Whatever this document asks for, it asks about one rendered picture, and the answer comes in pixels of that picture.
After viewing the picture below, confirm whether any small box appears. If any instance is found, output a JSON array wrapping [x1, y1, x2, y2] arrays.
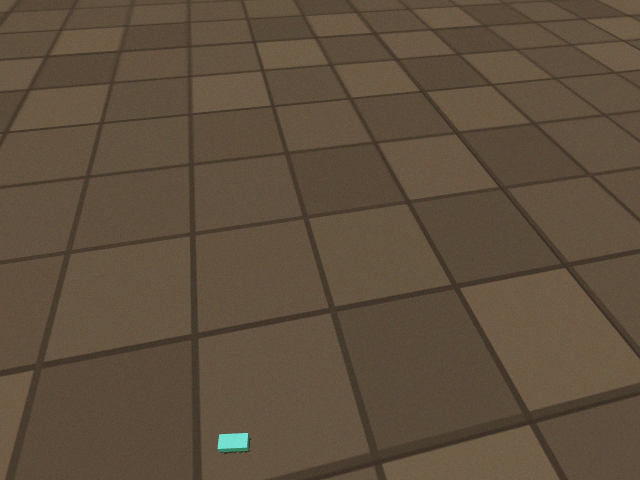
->
[[218, 433, 250, 452]]

